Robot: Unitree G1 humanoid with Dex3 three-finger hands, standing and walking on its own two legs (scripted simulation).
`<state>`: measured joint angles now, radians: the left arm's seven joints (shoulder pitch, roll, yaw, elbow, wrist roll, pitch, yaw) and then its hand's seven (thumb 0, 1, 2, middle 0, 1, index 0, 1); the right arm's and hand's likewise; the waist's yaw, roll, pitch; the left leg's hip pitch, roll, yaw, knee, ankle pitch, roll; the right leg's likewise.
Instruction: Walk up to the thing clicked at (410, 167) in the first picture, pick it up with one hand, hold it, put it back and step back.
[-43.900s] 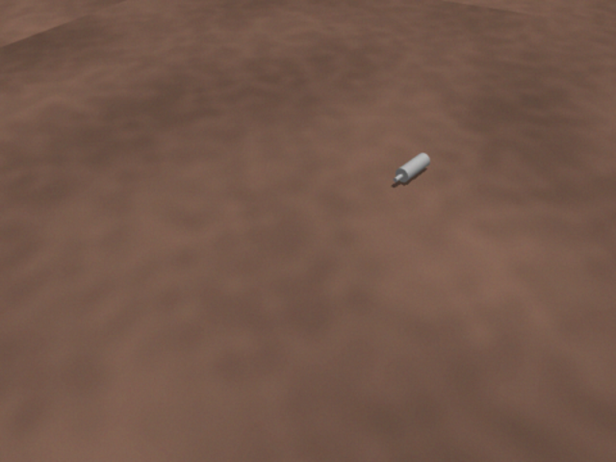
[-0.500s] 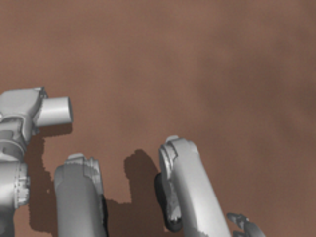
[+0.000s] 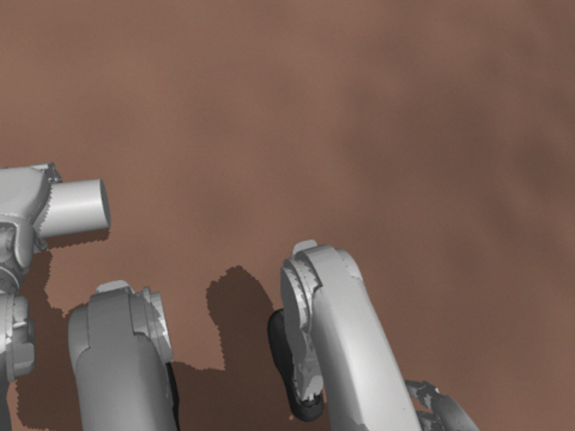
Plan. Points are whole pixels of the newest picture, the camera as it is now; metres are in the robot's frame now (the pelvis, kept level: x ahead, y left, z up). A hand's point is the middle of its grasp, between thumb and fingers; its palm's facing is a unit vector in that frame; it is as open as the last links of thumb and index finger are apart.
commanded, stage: rest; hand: left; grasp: from above
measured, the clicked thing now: (12, 215) +0.44 +0.30 -0.22
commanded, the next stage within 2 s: open in 1.24 s
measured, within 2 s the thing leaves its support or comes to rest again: neither
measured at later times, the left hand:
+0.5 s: hand (42, 215) +0.44 +0.27 -0.24, palm faces -0.45 -0.10 -0.89, open 10.5 cm
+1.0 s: hand (50, 213) +0.45 +0.27 -0.26, palm faces -0.44 -0.10 -0.89, open 10.5 cm
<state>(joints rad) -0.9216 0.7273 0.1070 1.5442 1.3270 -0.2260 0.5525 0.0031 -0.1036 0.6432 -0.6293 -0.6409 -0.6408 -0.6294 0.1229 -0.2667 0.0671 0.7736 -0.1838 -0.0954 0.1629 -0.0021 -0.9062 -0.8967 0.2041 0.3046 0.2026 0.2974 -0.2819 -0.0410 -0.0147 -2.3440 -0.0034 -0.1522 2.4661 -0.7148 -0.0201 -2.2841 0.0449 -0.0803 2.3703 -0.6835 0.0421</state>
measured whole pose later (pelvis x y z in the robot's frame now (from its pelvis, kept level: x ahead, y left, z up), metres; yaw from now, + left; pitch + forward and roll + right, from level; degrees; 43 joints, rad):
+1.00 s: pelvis +0.00 +0.01 -0.02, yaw -5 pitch +28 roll -13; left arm -0.98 0.88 0.13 1.72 1.34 -0.23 0.68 0.01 -0.06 0.53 -0.66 -0.58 -0.68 -0.56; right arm 0.11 -0.31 0.21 0.74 -0.26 -0.24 0.28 0.00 -0.91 -0.90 0.20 0.31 0.20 0.30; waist -0.37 -0.11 0.11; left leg -2.35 0.00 -0.24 2.57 -0.73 -0.01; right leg -2.26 0.07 -0.15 2.40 -0.67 0.06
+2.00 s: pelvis -0.01 +0.01 -0.02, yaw -6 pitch +27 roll -14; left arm -1.01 0.95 0.12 1.77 1.30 -0.21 0.69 0.00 -0.39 0.91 -0.21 -0.87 -0.19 -0.88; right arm 0.08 -0.35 0.25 0.71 -0.27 -0.28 0.30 0.00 -0.90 -0.90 0.20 0.31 0.20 0.30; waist -0.38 -0.13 0.14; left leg -2.33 0.00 -0.26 2.56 -0.72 -0.01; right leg -2.24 0.08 -0.17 2.38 -0.65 0.06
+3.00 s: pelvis -0.02 +0.00 +0.05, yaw +2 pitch +32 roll -7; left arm -0.92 0.63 -0.06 1.31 1.08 -0.07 0.21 0.00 -0.51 1.02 -0.10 -0.99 -0.08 -1.01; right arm 0.14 -0.31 0.06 0.68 -0.09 -0.07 0.21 0.00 -0.91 -0.90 0.20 0.30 0.20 0.30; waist -0.19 0.05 -0.09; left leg -2.19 0.00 -0.12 2.28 -0.66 -0.01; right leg -2.14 0.04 -0.06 2.21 -0.63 0.03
